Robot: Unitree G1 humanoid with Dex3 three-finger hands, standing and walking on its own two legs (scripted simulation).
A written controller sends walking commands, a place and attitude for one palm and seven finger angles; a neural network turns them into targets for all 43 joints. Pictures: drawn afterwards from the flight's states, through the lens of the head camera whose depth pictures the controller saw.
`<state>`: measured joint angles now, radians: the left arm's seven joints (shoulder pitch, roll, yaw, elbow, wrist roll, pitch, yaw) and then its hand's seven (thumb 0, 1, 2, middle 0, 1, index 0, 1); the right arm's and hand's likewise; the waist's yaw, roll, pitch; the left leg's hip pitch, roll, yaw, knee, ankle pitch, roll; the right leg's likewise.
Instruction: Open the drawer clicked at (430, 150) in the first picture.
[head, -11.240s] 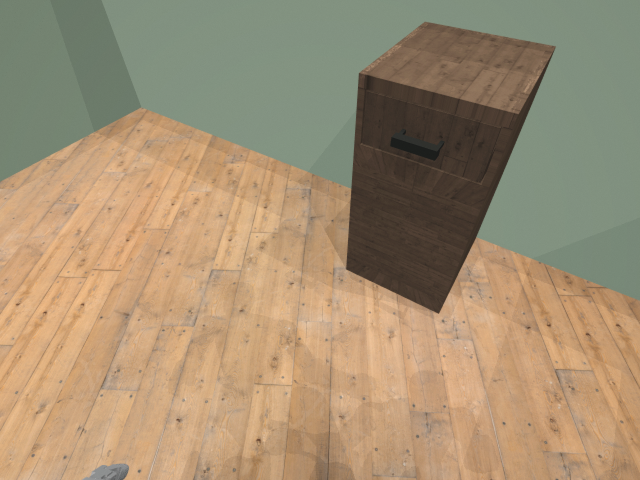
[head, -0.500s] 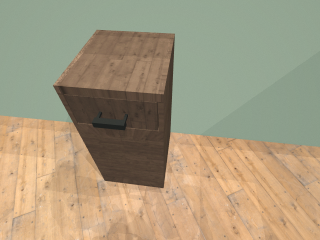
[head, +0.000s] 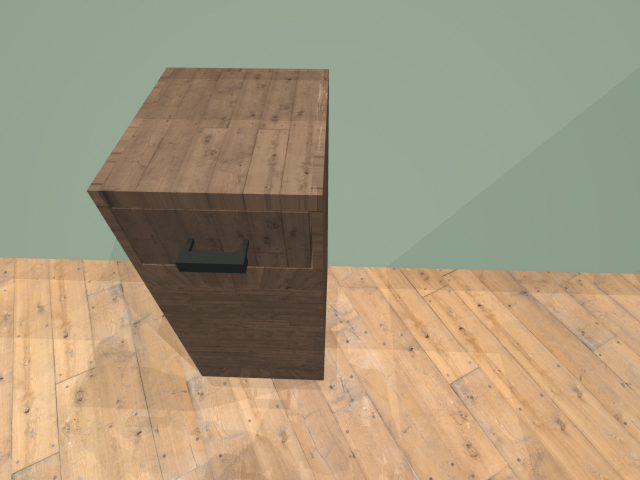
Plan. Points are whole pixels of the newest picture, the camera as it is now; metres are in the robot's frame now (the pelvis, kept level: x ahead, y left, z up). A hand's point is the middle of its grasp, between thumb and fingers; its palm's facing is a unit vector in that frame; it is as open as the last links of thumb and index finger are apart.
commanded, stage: come to a stop and stand still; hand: left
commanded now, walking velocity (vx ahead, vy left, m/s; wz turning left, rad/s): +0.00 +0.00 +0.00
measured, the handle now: (215, 252) +0.50 +0.23 -0.08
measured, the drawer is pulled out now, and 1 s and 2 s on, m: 0.00 0.00 0.00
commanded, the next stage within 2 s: look again from close up in 0.72 s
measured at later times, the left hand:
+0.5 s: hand out of the picture -0.04 +0.09 -0.17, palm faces +0.10 -0.98 -0.16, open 7.4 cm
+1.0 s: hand out of the picture -0.04 +0.12 -0.18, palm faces +0.03 -0.98 -0.18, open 7.4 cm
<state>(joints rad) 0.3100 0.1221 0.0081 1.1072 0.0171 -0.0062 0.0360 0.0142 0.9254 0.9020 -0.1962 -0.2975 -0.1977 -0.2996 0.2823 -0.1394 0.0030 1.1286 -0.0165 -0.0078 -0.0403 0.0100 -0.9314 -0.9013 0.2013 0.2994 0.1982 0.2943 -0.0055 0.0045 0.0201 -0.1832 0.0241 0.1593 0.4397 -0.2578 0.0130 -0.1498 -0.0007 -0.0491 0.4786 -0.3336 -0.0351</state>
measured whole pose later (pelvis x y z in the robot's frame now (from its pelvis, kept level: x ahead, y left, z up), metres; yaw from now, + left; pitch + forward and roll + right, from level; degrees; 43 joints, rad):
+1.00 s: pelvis -0.01 -0.03 -0.01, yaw +0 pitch +0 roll +0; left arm 0.40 0.10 -0.01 1.08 0.02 -0.04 0.06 0.01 0.90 0.90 -0.20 -0.30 -0.20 -0.30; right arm 0.30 -0.16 -0.01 1.03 0.00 -0.01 -0.04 0.01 -0.92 -0.90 0.20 0.30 0.20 0.29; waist -0.01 0.03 0.02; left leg -0.24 0.02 0.06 0.57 -0.29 0.02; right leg -0.16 0.09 -0.07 0.47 -0.33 -0.10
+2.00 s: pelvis -0.03 -0.04 -0.06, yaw +3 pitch +11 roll +1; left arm 0.36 0.38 -0.04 0.02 1.07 -0.04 0.48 0.00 0.38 0.68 -0.26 -0.62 -0.26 -0.63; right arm -0.01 -0.23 0.00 0.48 -0.07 0.13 0.03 0.01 -0.90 -0.90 0.20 0.30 0.20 0.29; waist 0.12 0.01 -0.14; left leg -0.70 -0.02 0.03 0.97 -0.45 0.02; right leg -0.65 0.05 -0.09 0.97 -0.51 -0.11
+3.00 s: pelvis -0.03 +0.00 -0.01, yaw -1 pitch +2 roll +0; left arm -0.12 0.45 -0.09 0.13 0.94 0.07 0.09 0.00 -0.49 0.31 -0.32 -1.20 -0.32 -1.20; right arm 0.12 -0.22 0.03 0.59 0.02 0.14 -0.02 0.01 -0.90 -0.90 0.20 0.30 0.20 0.29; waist 0.08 0.07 -0.04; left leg -0.30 -0.07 -0.01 0.53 -0.27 0.06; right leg -0.27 0.05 0.00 0.55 -0.31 -0.05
